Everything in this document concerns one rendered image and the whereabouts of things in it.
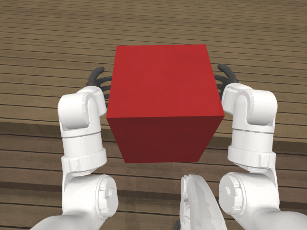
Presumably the robot right upper arm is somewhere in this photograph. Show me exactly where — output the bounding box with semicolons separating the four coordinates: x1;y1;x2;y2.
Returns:
219;172;307;230

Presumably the robot left hand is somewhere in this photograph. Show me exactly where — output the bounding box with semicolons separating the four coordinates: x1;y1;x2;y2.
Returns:
86;67;112;108

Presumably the right robot shin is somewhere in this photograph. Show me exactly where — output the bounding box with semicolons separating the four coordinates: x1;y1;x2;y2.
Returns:
179;197;190;230

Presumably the right robot thigh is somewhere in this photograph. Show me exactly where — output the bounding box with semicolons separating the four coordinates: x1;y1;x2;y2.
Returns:
181;174;227;230

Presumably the right robot forearm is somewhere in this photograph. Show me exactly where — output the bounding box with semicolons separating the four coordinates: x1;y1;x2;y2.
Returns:
221;83;279;197

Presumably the robot left upper arm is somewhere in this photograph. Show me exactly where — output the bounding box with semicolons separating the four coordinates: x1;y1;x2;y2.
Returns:
30;174;118;230

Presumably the carton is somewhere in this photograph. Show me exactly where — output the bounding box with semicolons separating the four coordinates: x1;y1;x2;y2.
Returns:
106;44;225;163

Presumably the robot right hand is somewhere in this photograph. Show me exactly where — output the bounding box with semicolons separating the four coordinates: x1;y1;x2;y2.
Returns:
214;64;238;101

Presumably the left robot forearm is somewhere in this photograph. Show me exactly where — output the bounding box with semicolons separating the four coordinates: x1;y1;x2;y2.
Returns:
58;86;107;209

